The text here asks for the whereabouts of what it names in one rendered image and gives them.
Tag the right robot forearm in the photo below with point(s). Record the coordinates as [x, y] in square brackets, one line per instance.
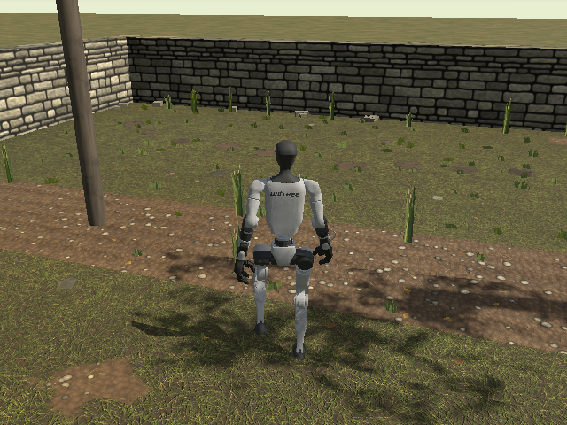
[323, 236]

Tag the robot right upper arm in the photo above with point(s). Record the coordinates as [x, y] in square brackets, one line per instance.
[313, 189]

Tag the robot left upper arm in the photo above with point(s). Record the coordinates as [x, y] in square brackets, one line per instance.
[253, 202]

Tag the left robot forearm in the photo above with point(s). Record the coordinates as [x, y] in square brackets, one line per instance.
[244, 241]

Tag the right robot hand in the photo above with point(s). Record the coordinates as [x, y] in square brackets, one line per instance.
[321, 251]

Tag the robot head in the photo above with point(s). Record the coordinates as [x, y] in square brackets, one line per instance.
[286, 152]

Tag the left robot hand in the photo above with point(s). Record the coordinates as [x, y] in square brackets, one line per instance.
[240, 271]

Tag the robot left shin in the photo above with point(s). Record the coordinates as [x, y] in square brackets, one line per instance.
[259, 288]

